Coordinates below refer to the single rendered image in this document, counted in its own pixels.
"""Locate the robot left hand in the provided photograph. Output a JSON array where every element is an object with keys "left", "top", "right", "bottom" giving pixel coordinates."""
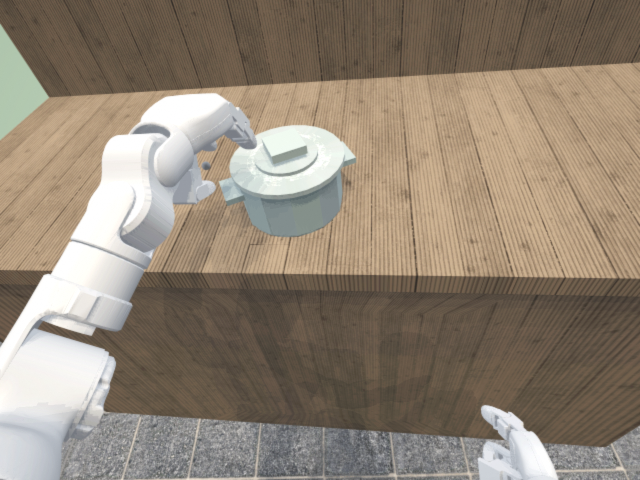
[{"left": 141, "top": 93, "right": 257, "bottom": 205}]

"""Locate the pot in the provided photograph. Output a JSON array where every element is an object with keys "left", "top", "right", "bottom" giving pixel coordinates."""
[{"left": 219, "top": 141, "right": 356, "bottom": 237}]

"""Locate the lid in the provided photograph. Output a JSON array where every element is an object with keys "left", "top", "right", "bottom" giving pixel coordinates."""
[{"left": 229, "top": 125, "right": 345, "bottom": 200}]

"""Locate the robot left upper arm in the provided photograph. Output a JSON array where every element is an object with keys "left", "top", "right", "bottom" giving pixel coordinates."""
[{"left": 0, "top": 328, "right": 116, "bottom": 480}]

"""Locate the table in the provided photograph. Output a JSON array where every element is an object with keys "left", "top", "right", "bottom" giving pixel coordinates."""
[{"left": 0, "top": 0, "right": 640, "bottom": 447}]

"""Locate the robot right hand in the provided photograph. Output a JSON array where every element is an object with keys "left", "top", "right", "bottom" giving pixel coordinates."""
[{"left": 478, "top": 405, "right": 558, "bottom": 480}]

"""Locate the left robot forearm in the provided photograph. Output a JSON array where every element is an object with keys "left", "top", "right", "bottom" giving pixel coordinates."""
[{"left": 0, "top": 118, "right": 194, "bottom": 380}]

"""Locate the knob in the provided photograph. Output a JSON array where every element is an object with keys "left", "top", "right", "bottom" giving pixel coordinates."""
[{"left": 261, "top": 128, "right": 308, "bottom": 164}]

